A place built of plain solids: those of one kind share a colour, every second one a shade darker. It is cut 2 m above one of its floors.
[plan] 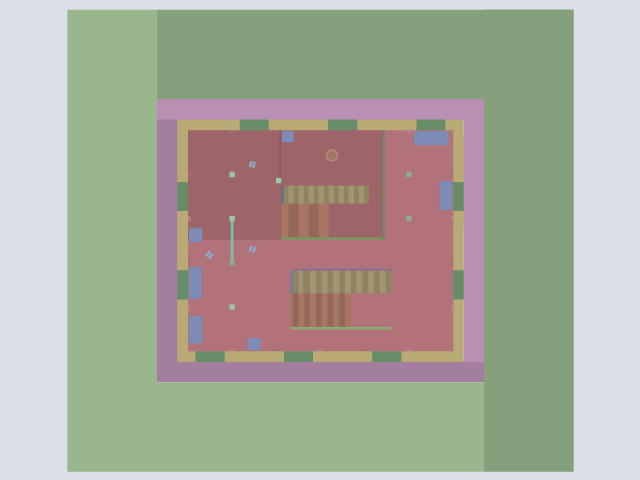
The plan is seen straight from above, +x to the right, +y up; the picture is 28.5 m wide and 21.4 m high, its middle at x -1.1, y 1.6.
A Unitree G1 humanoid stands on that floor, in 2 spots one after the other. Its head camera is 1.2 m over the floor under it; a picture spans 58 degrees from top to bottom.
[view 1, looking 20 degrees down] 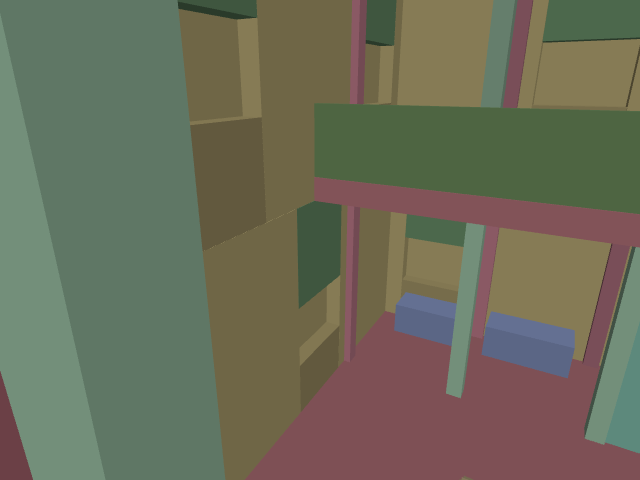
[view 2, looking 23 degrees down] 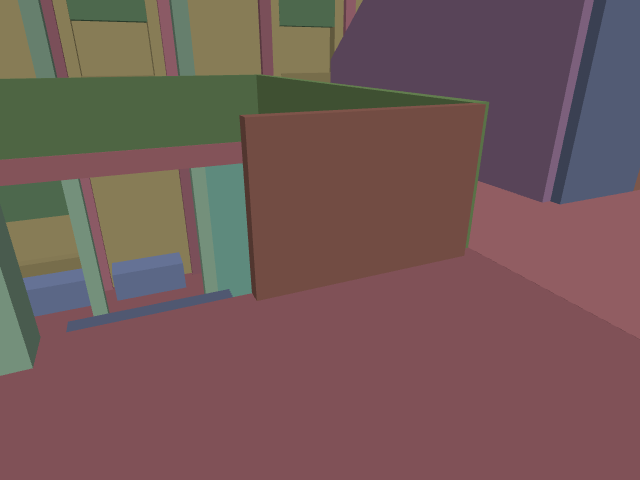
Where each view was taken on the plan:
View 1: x -3.32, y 3.63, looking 29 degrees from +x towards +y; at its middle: wall_head_storey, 6.28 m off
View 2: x -4.87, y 3.63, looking -24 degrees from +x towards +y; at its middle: parapet_head_right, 2.32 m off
